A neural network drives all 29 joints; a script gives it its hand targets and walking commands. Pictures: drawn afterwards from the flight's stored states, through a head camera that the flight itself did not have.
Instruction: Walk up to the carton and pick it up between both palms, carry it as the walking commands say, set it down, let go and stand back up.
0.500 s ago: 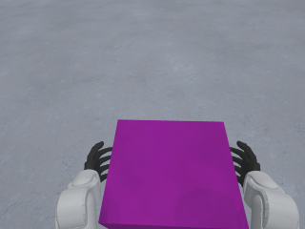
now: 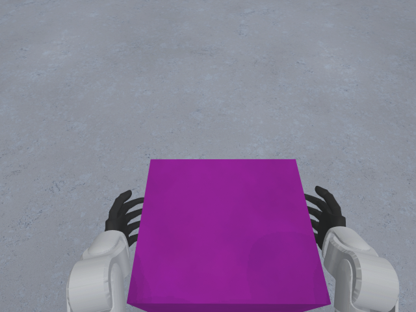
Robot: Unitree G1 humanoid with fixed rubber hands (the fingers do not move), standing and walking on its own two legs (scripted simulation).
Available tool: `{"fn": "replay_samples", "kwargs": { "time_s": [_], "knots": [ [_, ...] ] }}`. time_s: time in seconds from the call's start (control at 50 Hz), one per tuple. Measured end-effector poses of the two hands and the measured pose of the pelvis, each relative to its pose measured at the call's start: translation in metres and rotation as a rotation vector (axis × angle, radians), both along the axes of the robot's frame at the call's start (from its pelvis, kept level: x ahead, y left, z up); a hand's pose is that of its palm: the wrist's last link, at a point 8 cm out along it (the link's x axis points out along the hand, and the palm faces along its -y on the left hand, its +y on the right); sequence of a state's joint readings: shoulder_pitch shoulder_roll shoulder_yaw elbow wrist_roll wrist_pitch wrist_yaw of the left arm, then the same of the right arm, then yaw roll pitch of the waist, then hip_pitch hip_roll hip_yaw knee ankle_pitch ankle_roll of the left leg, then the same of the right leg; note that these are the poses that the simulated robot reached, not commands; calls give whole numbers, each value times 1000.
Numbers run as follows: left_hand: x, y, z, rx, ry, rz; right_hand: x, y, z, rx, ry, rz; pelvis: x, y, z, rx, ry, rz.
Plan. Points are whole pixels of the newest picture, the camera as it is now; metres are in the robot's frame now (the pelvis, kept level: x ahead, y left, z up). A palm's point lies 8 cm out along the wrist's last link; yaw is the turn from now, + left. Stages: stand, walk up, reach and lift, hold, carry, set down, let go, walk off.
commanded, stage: carry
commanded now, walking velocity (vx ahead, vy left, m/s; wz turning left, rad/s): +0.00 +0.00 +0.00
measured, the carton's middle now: (222, 241) +0.26 +0.01 -0.02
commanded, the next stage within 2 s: none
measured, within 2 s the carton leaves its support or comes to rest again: neither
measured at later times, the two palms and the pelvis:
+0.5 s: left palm (102, 247) +0.21 +0.19 +0.09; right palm (339, 238) +0.24 -0.16 +0.09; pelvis -0.02 +0.01 +0.00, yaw +6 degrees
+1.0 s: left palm (54, 256) +0.19 +0.25 +0.09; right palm (294, 235) +0.24 -0.09 +0.09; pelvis -0.03 +0.05 +0.00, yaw +6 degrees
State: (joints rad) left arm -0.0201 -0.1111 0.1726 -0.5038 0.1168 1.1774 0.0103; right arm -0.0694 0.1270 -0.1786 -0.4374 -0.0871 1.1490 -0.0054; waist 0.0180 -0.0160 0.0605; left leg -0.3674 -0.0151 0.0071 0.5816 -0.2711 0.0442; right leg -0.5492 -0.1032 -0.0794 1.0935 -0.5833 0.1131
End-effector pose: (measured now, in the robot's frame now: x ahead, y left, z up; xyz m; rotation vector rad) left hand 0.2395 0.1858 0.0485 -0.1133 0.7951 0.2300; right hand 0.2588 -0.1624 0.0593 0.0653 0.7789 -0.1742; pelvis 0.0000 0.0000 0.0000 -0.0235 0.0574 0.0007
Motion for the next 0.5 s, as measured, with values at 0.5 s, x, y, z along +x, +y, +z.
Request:
{"fn": "replay_samples", "kwargs": {
  "time_s": [0.5],
  "knots": [
    [-30, 4, 41, 59, -76, 6, -21, 5, 32, -32, -77, 69, -20, 12, 2, 43, -50, 101]
  ]
}}
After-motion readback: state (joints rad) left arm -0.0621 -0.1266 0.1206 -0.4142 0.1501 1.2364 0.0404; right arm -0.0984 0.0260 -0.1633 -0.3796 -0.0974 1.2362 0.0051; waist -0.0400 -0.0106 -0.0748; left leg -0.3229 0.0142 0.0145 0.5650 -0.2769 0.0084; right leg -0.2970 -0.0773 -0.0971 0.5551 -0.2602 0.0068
